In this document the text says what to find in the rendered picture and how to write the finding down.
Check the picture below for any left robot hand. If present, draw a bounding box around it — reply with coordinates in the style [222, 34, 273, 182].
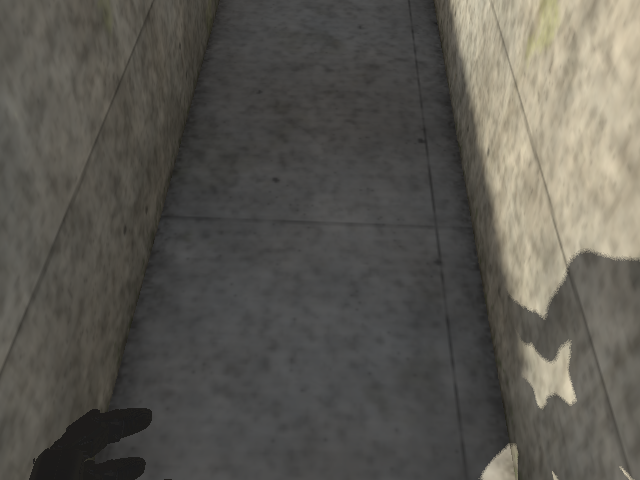
[29, 408, 172, 480]

